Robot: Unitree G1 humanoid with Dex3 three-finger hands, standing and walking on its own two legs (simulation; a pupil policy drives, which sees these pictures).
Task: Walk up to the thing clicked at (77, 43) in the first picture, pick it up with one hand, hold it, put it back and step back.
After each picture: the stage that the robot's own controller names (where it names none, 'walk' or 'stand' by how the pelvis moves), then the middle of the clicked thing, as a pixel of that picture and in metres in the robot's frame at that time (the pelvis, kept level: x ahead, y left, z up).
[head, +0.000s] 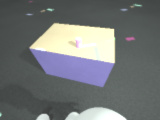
stand; (78, 42) +0.82 +0.18 -0.10
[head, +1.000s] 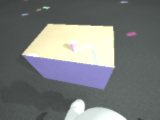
walk; (73, 46) +0.71 +0.24 -0.09
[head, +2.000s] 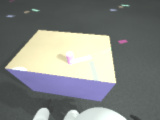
stand; (70, 58) +0.55 +0.22 -0.08
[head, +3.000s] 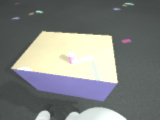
stand; (72, 58) +0.56 +0.20 -0.10
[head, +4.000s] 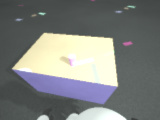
stand; (72, 60) +0.54 +0.21 -0.10
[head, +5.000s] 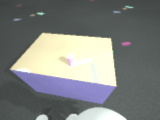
stand; (71, 60) +0.54 +0.21 -0.10
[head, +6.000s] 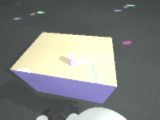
stand; (71, 60) +0.54 +0.21 -0.10
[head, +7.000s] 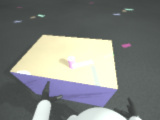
rise first; (71, 62) +0.52 +0.22 -0.09
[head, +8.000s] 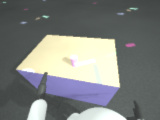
go down; (74, 61) +0.55 +0.21 -0.09
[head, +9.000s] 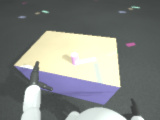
go down; (74, 59) +0.55 +0.19 -0.08
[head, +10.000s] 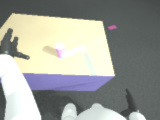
go down; (60, 51) +0.53 +0.20 -0.03
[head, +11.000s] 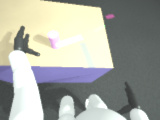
close in; (54, 40) +0.55 +0.21 +0.00
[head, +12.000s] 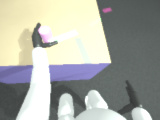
close; (47, 36) +0.57 +0.22 +0.02
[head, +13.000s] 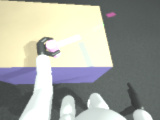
lift; (53, 49) +0.49 +0.20 +0.01
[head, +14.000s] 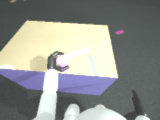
lift; (63, 64) +0.38 +0.18 +0.05
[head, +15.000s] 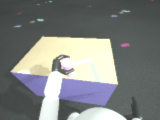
hold; (68, 67) +0.32 +0.16 +0.12
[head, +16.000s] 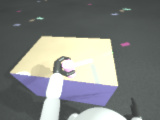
hold; (69, 69) +0.32 +0.15 +0.10
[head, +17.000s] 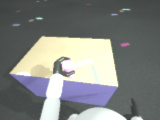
crouch; (69, 69) +0.32 +0.16 +0.09
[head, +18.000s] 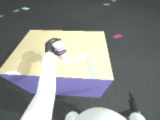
crouch; (61, 50) +0.46 +0.20 +0.11
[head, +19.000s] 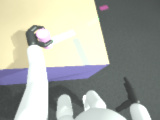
lower; (45, 39) +0.54 +0.21 +0.01
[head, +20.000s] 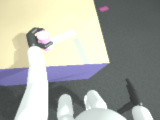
lower; (45, 41) +0.53 +0.21 +0.02
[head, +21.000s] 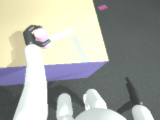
lower; (43, 39) +0.54 +0.21 +0.02
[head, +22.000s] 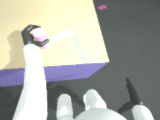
lower; (42, 39) +0.54 +0.22 +0.02
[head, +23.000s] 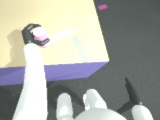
rest; (42, 38) +0.54 +0.22 +0.02
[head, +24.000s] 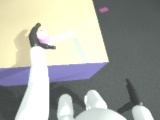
withdraw; (45, 40) +0.55 +0.21 +0.02
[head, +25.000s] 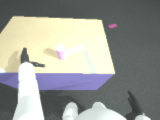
sink last; (61, 52) +0.51 +0.20 -0.02
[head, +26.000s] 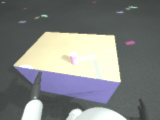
stand; (74, 58) +0.55 +0.20 -0.04
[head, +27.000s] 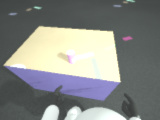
stand; (71, 57) +0.52 +0.20 -0.03
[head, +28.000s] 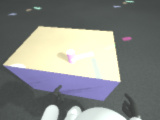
stand; (71, 56) +0.52 +0.20 -0.03
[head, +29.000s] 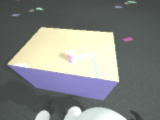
stand; (71, 57) +0.53 +0.20 -0.05
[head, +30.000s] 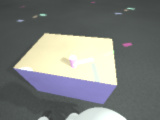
walk; (73, 61) +0.54 +0.20 -0.10
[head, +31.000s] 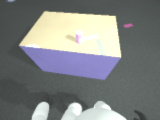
walk; (79, 37) +0.73 +0.16 -0.07
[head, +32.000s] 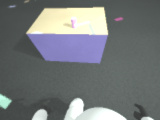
walk; (74, 22) +1.04 +0.28 -0.06
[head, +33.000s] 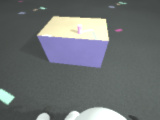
stand; (79, 29) +1.14 +0.22 -0.09
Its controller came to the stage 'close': yes
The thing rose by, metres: 0.20
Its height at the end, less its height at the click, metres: +0.00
